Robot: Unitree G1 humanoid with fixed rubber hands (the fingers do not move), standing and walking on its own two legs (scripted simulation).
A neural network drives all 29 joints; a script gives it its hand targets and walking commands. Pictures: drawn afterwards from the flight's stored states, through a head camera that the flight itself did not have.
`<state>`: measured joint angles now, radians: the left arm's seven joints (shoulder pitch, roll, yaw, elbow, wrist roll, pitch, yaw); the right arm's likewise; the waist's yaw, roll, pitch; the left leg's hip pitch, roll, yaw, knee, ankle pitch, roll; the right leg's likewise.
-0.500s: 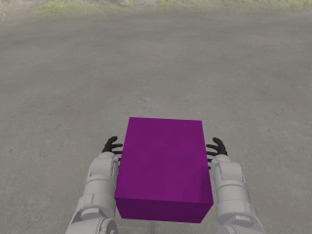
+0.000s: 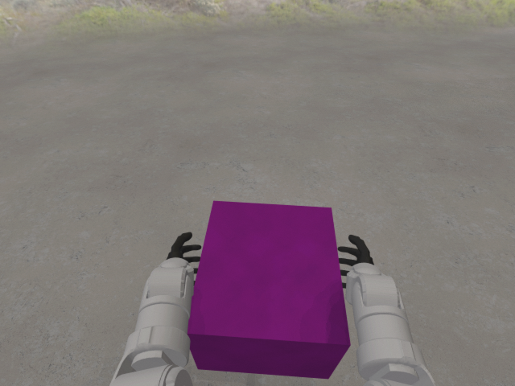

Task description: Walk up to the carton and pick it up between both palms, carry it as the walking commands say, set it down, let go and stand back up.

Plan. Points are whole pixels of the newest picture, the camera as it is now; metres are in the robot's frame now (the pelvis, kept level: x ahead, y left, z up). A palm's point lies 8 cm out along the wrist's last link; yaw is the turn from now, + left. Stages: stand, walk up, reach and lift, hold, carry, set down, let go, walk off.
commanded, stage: reach and lift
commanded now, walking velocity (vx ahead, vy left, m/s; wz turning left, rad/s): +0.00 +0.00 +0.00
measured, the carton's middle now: (267, 284) +0.33 -0.01 -0.03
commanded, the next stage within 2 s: hold in 0.30 s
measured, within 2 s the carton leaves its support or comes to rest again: neither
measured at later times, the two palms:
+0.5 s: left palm (180, 273) +0.30 +0.14 +0.06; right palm (369, 272) +0.28 -0.17 +0.06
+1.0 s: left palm (169, 244) +0.36 +0.17 +0.07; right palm (344, 237) +0.35 -0.15 +0.08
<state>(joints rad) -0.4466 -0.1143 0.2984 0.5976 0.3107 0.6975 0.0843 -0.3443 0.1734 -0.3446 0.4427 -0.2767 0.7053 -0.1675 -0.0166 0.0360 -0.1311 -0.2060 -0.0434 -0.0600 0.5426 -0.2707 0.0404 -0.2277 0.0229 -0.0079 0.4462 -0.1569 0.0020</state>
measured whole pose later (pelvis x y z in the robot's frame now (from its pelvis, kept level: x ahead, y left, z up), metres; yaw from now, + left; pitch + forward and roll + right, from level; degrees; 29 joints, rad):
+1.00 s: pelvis +0.05 +0.01 +0.00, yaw -1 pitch +3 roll -2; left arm -0.38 -0.10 0.22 0.12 0.16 1.05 0.14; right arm -0.35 0.15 -0.20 0.07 -0.14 1.03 -0.24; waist -0.02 0.02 -0.13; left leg -0.24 -0.03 -0.03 0.57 -0.39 0.06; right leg -0.50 0.00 -0.02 0.84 -0.29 0.00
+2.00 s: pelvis +0.74 -0.04 +0.00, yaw +4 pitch +5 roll +2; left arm -0.33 -0.17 0.21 -0.12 0.14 1.25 0.21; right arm -0.28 0.15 -0.20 -0.16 -0.13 1.23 -0.22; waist 0.00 -0.01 -0.13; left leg -0.37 0.03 0.04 1.11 -0.46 -0.06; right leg -0.35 -0.07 -0.15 0.58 -0.31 -0.05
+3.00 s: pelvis +1.67 +0.01 -0.01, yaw +2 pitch +3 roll -1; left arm -0.30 -0.16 0.19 -0.27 0.11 1.20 0.19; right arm -0.29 0.16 -0.17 -0.30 -0.13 1.19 -0.21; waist 0.00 0.02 -0.03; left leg -0.53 0.06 0.07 0.54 -0.07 -0.04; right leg 0.01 -0.08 -0.17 0.47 -0.44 0.03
